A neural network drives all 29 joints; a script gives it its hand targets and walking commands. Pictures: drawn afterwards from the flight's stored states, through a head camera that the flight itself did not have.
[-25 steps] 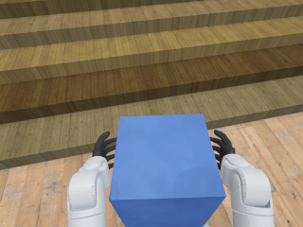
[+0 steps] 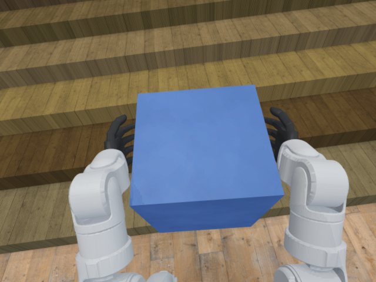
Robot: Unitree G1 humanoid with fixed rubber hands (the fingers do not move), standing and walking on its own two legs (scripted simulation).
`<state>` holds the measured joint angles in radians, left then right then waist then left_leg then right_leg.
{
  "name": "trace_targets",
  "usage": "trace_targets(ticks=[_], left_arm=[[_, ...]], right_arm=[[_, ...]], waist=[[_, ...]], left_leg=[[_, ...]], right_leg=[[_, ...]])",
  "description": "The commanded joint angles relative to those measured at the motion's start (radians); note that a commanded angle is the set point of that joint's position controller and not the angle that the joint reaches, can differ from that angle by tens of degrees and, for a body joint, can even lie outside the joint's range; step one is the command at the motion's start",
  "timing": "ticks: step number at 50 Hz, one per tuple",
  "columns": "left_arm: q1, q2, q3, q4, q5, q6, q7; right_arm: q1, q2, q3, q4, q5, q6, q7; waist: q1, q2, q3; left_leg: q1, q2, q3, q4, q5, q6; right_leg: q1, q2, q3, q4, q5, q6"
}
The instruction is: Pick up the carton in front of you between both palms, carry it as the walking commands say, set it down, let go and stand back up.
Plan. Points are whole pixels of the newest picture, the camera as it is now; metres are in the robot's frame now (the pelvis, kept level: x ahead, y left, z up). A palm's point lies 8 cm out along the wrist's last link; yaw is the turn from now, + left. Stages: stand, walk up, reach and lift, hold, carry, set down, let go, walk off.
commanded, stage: carry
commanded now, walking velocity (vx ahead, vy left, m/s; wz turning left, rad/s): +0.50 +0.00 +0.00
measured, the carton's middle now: (201, 168) +0.33 +0.01 +0.07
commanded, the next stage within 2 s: none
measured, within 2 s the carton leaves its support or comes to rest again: neither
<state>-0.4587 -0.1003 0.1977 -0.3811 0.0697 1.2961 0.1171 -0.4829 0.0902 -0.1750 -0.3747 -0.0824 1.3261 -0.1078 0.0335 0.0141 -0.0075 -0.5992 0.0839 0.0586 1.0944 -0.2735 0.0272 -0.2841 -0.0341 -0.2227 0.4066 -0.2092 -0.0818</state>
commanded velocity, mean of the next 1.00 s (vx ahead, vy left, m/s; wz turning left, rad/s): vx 0.50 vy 0.00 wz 0.00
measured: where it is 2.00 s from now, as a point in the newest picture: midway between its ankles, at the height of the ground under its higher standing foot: (221, 73)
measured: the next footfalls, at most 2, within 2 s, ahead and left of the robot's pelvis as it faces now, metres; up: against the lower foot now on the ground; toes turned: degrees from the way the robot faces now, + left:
left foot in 0.24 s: +0.34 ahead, +0.10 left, +0.00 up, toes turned +6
right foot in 0.70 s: +0.72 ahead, -0.09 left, +0.12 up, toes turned -6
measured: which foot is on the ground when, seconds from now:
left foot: up 0.00-0.22, down 0.24-0.70, up 0.72-1.00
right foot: down 0.00-0.26, up 0.28-0.68, down 0.70-1.00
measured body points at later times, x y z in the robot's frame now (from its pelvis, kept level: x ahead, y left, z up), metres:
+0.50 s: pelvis +0.32 +0.03 -0.01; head +0.43 +0.04 +0.43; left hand +0.74 +0.16 +0.11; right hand +0.71 -0.15 +0.11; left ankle +0.30 +0.10 -0.74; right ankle +0.32 -0.09 -0.58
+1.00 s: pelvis +0.68 -0.05 +0.11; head +0.74 -0.05 +0.56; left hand +1.06 +0.15 +0.28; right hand +1.09 -0.15 +0.27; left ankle +0.69 +0.07 -0.41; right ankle +0.68 -0.08 -0.62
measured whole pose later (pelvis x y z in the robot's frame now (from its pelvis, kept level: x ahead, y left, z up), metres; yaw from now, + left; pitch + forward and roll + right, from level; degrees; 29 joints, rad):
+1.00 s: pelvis +0.68 -0.05 +0.11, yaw +1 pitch +4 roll +2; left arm -0.83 0.00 0.27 -0.04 0.01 1.26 0.15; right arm -0.81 0.05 -0.31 -0.13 -0.12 1.32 -0.12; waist 0.13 -0.03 0.07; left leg -0.96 0.00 0.06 1.76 -0.43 0.10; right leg -0.33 0.03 -0.14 0.52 -0.27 -0.14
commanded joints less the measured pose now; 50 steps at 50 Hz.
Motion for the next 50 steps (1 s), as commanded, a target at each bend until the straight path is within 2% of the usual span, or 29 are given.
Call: trace_targets(ticks=[1, 7, 9, 11, 12, 13, 14, 15, 16, 17, 18, 21, 24, 27, 28, 30, 31, 32, 33, 34, 35, 36, 37, 38, 40, 43, 46, 48, 50], left_arm=[[-0.685, -0.718, -0.719, 0.072, -0.46, 0.031, -0.25], [-0.909, -0.786, -0.638, 0.26, -0.467, 0.03, -0.242], [-0.971, -0.813, -0.616, 0.307, -0.461, 0.027, -0.234], [-1.034, -0.837, -0.59, 0.344, -0.46, 0.03, -0.225], [-1.055, -0.843, -0.576, 0.36, -0.455, 0.03, -0.22], [-1.074, -0.842, -0.56, 0.4, -0.438, 0.031, -0.213], [-1.078, -0.857, -0.535, 0.415, -0.437, 0.037, -0.205], [-1.122, -0.868, -0.519, 0.389, -0.425, 0.037, -0.197], [-1.155, -0.899, -0.515, 0.364, -0.419, 0.036, -0.192], [-1.178, -0.924, -0.516, 0.337, -0.416, 0.032, -0.186], [-1.187, -0.942, -0.515, 0.311, -0.41, 0.028, -0.18], [-1.122, -0.948, -0.514, 0.249, -0.377, 0.017, -0.16], [-1.039, -0.913, -0.548, 0.196, -0.333, 0.004, -0.146], [-1.014, -0.861, -0.592, 0.152, -0.308, -0.004, -0.14], [-1.008, -0.845, -0.607, 0.151, -0.304, -0.005, -0.14], [-0.989, -0.811, -0.618, 0.157, -0.294, -0.004, -0.143], [-0.973, -0.793, -0.615, 0.169, -0.29, -0.001, -0.145], [-0.955, -0.781, -0.614, 0.204, -0.288, 0.003, -0.147], [-0.938, -0.793, -0.628, 0.233, -0.297, 0.008, -0.152], [-0.939, -0.822, -0.646, 0.232, -0.315, 0.004, -0.159], [-0.953, -0.854, -0.66, 0.225, -0.331, -0.005, -0.167], [-0.979, -0.892, -0.683, 0.213, -0.363, -0.014, -0.177], [-0.976, -0.902, -0.7, 0.232, -0.386, -0.028, -0.192], [-0.947, -0.946, -0.697, 0.229, -0.436, -0.027, -0.205], [-1.089, -1.014, -0.731, 0.15, -0.518, -0.041, -0.232], [-1.167, -1.041, -0.754, 0.128, -0.587, -0.04, -0.242], [-1.166, -1.007, -0.723, 0.159, -0.58, -0.026, -0.246], [-1.154, -0.976, -0.696, 0.209, -0.567, -0.007, -0.251], [-1.13, -0.933, -0.655, 0.282, -0.546, 0.016, -0.26]], right_arm=[[-0.661, 0.741, 0.688, 0.09, 0.38, -0.001, 0.182], [-0.904, 0.821, 0.627, 0.259, 0.435, 0.005, 0.183], [-0.975, 0.839, 0.593, 0.299, 0.445, 0.004, 0.187], [-1.001, 0.846, 0.546, 0.36, 0.447, 0.004, 0.191], [-1.013, 0.846, 0.522, 0.385, 0.449, 0.005, 0.196], [-1.022, 0.851, 0.501, 0.423, 0.458, 0.009, 0.201], [-1.045, 0.833, 0.483, 0.43, 0.453, 0.002, 0.199], [-1.061, 0.89, 0.481, 0.424, 0.472, 0.001, 0.203], [-1.103, 0.93, 0.486, 0.379, 0.489, -0.006, 0.209], [-1.16, 0.965, 0.497, 0.326, 0.505, -0.01, 0.211], [-1.205, 0.999, 0.506, 0.272, 0.518, -0.013, 0.211], [-1.201, 1.011, 0.524, 0.153, 0.51, -0.021, 0.197], [-1.123, 0.959, 0.561, 0.076, 0.474, -0.027, 0.185], [-1.069, 0.898, 0.613, 0.055, 0.466, -0.035, 0.189], [-1.057, 0.886, 0.629, 0.057, 0.468, -0.035, 0.194], [-1.038, 0.87, 0.648, 0.077, 0.487, -0.033, 0.208], [-1.032, 0.869, 0.639, 0.091, 0.503, -0.03, 0.215], [-1.027, 0.871, 0.639, 0.121, 0.504, -0.024, 0.223], [-1.006, 0.859, 0.638, 0.146, 0.495, -0.022, 0.228], [-1.012, 0.869, 0.642, 0.15, 0.491, -0.02, 0.234], [-1.034, 0.884, 0.65, 0.15, 0.488, -0.021, 0.239], [-1.039, 0.9, 0.654, 0.142, 0.47, -0.028, 0.245], [-1.018, 0.899, 0.629, 0.153, 0.446, -0.03, 0.24], [-0.976, 0.848, 0.581, 0.2, 0.406, -0.034, 0.227], [-0.995, 0.853, 0.56, 0.168, 0.357, -0.05, 0.206], [-0.976, 0.814, 0.508, 0.189, 0.291, -0.051, 0.178], [-0.94, 0.793, 0.506, 0.24, 0.257, -0.052, 0.165], [-0.918, 0.78, 0.509, 0.291, 0.251, -0.042, 0.158], [-0.927, 0.758, 0.502, 0.338, 0.25, -0.023, 0.149]], waist=[[-0.003, -0.14, -0.356], [0.017, -0.148, -0.287], [-0.01, -0.178, -0.319], [-0.092, -0.098, -0.42], [-0.126, -0.011, -0.482], [-0.122, 0.16, -0.468], [-0.12, 0.348, -0.591], [-0.115, 0.281, -0.588], [-0.124, 0.212, -0.55], [-0.117, 0.108, -0.531], [-0.114, 0.068, -0.532], [-0.107, 0.057, -0.572], [-0.14, 0.092, -0.576], [-0.178, 0.115, -0.535], [-0.183, 0.088, -0.487], [-0.141, 0.073, -0.423], [-0.106, 0.028, -0.393], [-0.099, 0.023, -0.385], [-0.039, 0.211, -0.462], [0.058, 0.292, -0.564], [0.188, 0.212, -0.682], [0.205, 0.071, -0.734], [0.106, -0.393, -0.907], [0.083, -0.252, -0.989], [0.058, -0.065, -0.762], [0.035, -0.033, -0.575], [0.051, -0.015, -0.546], [0.071, -0.049, -0.53], [0.089, -0.069, -0.493]], left_leg=[[-0.114, 0.01, 0.021, -0.101, 0.076, -0.012], [-0.032, -0.043, 0.096, -0.458, 0.205, 0.019], [0.095, -0.068, 0.116, -0.488, 0.211, 0.048], [0.409, -0.137, 0.184, -0.589, 0.248, 0.059], [0.632, -0.082, 0.118, -0.609, 0.246, 0.047], [0.775, 0.135, -0.198, -0.59, 0.437, 0.044], [0.983, 0.306, -0.61, -0.695, 0.353, 0.217], [0.971, 0.306, -0.599, -0.708, 0.252, 0.242], [0.927, 0.247, -0.506, -0.699, 0.287, 0.231], [0.897, 0.233, -0.427, -0.678, 0.379, 0.211], [0.876, 0.223, -0.376, -0.664, 0.447, 0.202], [0.907, 0.204, -0.291, -0.646, 0.492, 0.195], [1.047, 0.214, -0.272, -0.615, 0.64, 0.223], [1.168, 0.242, -0.291, -0.645, 0.662, 0.242], [1.173, 0.237, -0.28, -0.667, 0.654, 0.232], [1.083, 0.182, -0.204, -0.738, 0.627, 0.192], [0.884, 0.127, -0.096, -0.806, 0.677, 0.168], [0.653, 0.053, 0.016, -0.844, 0.968, 0.159], [0.57, 0.076, 0.046, -0.764, 1.404, 0.155], [0.586, 0.092, 0.063, -0.586, 1.589, 0.126], [0.599, 0.076, 0.09, -0.277, 1.541, 0.078], [0.399, -0.002, 0.024, 0.009, 0.83, 0.035], [0.073, -0.254, -0.083, 0.563, -0.108, -0.035], [0.09, -0.235, -0.294, 0.762, -0.032, 0.011], [-0.084, -0.143, -0.207, 0.734, 0.001, 0.029], [-0.244, -0.095, -0.14, 0.647, -0.01, 0.055], [-0.337, -0.077, -0.049, 0.524, -0.109, 0.054], [-0.513, -0.077, -0.01, 0.687, -0.157, 0.071], [-0.75, -0.065, 0.0, 0.869, -0.228, 0.1]], right_leg=[[0.341, -0.242, 0.223, -0.155, 0.228, -0.093], [0.358, -0.175, 0.115, -0.101, 0.379, -0.079], [0.337, -0.175, 0.083, -0.011, 0.461, -0.063], [0.267, -0.117, -0.003, 0.291, 0.605, -0.008], [0.117, -0.068, 0.003, 0.5, 0.418, 0.015], [-0.119, -0.007, 0.07, 0.69, -0.064, 0.028], [-0.389, 0.106, 0.164, 0.96, -0.316, 0.051], [-0.456, 0.048, 0.247, 1.081, -0.274, 0.024], [-0.522, 0.034, 0.239, 1.124, -0.222, 0.016], [-0.555, 0.006, 0.239, 1.123, -0.189, 0.017], [-0.572, -0.005, 0.234, 1.116, -0.171, 0.017], [-0.648, -0.013, 0.211, 1.121, -0.159, 0.026], [-0.876, -0.018, 0.162, 1.22, -0.234, 0.015], [-1.134, -0.04, 0.145, 1.439, -0.346, -0.015], [-1.196, -0.054, 0.146, 1.438, -0.376, -0.02], [-1.14, -0.074, 0.12, 1.286, -0.412, -0.025], [-0.878, -0.081, 0.093, 0.975, -0.348, -0.024], [-0.53, 0.018, -0.035, 0.724, -0.184, -0.036], [-0.263, 0.093, -0.071, 0.699, -0.05, -0.062], [-0.076, 0.127, -0.056, 0.618, 0.028, -0.066], [0.141, 0.148, -0.05, 0.38, 0.152, -0.055], [0.413, 0.075, 0.152, 0.193, 0.304, -0.046], [0.665, -0.325, 0.887, 0.08, 0.866, -0.272], [0.654, -0.29, 0.909, 0.139, 0.797, -0.304], [0.509, -0.258, 0.775, 0.141, 0.463, -0.222], [0.418, -0.189, 0.62, 0.068, 0.244, -0.151], [0.489, -0.202, 0.536, 0.048, 0.436, -0.159], [0.571, -0.235, 0.523, 0.041, 0.536, -0.189], [0.683, -0.257, 0.542, 0.041, 0.46, -0.205]])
